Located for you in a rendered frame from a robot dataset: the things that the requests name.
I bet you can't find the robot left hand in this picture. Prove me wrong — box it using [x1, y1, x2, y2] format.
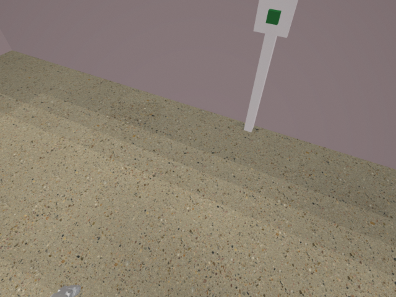
[50, 285, 81, 297]

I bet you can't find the panel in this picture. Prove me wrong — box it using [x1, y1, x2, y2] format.
[244, 0, 298, 132]

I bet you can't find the button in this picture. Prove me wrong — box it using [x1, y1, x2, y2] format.
[266, 9, 281, 25]

